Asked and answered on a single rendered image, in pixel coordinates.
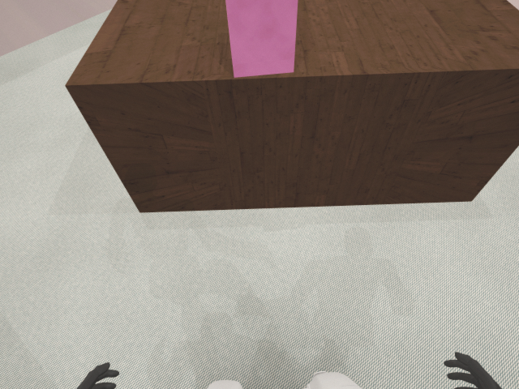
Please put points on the robot left hand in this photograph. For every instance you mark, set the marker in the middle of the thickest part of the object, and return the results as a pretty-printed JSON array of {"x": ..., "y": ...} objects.
[{"x": 100, "y": 372}]

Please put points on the carton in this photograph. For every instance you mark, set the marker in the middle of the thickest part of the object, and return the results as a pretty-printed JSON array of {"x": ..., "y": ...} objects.
[{"x": 262, "y": 36}]

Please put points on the right robot shin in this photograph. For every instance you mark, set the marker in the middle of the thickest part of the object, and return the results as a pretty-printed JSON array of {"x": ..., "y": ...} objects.
[{"x": 321, "y": 372}]

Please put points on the pedestal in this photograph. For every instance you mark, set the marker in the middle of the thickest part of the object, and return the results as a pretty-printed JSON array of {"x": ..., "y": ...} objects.
[{"x": 390, "y": 102}]

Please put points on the right robot thigh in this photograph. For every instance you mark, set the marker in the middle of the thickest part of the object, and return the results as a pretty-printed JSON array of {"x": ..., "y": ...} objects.
[{"x": 332, "y": 380}]

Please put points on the robot right hand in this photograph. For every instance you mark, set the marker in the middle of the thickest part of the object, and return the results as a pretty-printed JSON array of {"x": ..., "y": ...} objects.
[{"x": 478, "y": 376}]

